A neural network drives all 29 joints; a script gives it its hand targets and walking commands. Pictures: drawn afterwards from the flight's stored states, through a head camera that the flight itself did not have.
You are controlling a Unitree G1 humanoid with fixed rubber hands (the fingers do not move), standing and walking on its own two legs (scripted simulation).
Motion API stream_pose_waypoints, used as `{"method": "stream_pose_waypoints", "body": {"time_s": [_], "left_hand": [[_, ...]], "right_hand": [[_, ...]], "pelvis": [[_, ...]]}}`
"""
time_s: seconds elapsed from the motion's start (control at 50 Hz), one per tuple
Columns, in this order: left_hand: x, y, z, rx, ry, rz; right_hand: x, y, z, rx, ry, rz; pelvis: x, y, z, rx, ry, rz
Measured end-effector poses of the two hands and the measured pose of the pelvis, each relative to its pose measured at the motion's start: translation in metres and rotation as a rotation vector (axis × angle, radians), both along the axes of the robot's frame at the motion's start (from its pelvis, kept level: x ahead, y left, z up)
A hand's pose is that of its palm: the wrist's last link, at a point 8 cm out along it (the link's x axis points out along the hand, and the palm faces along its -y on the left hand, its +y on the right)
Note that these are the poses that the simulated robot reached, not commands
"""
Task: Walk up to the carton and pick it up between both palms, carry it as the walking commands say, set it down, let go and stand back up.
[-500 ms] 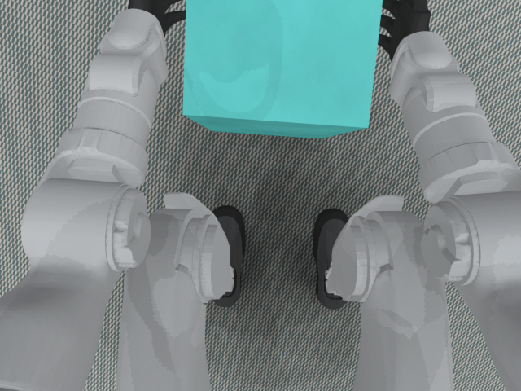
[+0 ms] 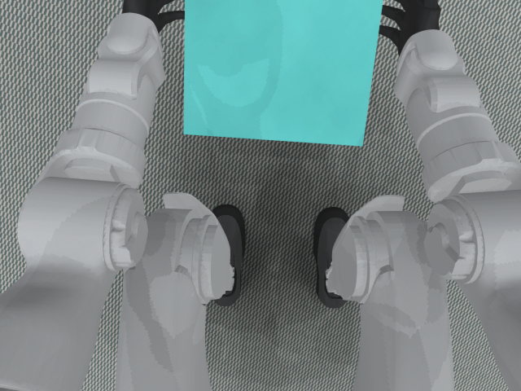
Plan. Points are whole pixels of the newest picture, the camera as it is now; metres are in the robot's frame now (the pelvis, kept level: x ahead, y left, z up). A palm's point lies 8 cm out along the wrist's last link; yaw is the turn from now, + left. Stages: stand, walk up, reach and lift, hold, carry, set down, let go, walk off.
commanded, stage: set down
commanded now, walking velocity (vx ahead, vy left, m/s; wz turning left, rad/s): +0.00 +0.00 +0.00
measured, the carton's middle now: (274, 60) +0.51 +0.02 -0.25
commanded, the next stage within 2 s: let go in 1.62 s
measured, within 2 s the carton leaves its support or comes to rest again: neither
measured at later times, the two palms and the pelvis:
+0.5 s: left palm (116, 8) +0.54 +0.21 -0.17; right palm (470, 18) +0.54 -0.19 -0.16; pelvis +0.00 +0.00 +0.00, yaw +0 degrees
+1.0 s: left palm out of the picture +0.52 +0.22 -0.03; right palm out of the picture +0.52 -0.16 -0.03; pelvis -0.01 -0.01 +0.07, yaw +2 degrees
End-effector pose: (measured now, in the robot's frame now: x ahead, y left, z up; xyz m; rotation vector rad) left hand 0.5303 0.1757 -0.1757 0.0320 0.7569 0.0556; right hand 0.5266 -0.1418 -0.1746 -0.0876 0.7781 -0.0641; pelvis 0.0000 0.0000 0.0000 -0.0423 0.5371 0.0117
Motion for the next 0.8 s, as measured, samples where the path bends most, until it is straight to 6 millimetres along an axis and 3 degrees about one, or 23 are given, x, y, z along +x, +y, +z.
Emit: {"method": "stream_pose_waypoints", "body": {"time_s": [0.24,0.32,0.48,0.6,0.7,0.8], "left_hand": [[-0.009,0.03,-0.027,0.128,0.036,-0.023],[-0.013,0.037,-0.03,0.132,0.04,-0.013],[0.008,0.03,0.002,0.124,-0.083,-0.033],[0.003,0.029,0.028,0.141,-0.101,-0.041],[-0.003,0.031,0.056,0.157,-0.084,-0.035],[-0.006,0.035,0.087,0.17,-0.071,-0.015]], "right_hand": [[-0.004,-0.047,-0.019,-0.073,0.005,-0.093],[-0.003,-0.057,-0.016,-0.062,-0.022,-0.12],[0.014,-0.052,0.015,-0.042,-0.133,-0.088],[0.004,-0.048,0.037,-0.042,-0.145,-0.081],[-0.008,-0.032,0.055,0.004,-0.114,-0.072],[-0.008,-0.019,0.082,0.035,-0.114,-0.063]], "pelvis": [[-0.001,0.0,0.0,0.0,-0.001,0.0],[0.0,0.0,0.0,0.0,0.004,-0.001],[-0.003,-0.001,-0.001,0.002,-0.007,-0.003],[-0.003,-0.001,0.004,0.006,-0.047,-0.003],[-0.004,-0.004,0.01,0.015,-0.097,0.002],[-0.007,-0.008,0.021,0.029,-0.13,0.01]]}}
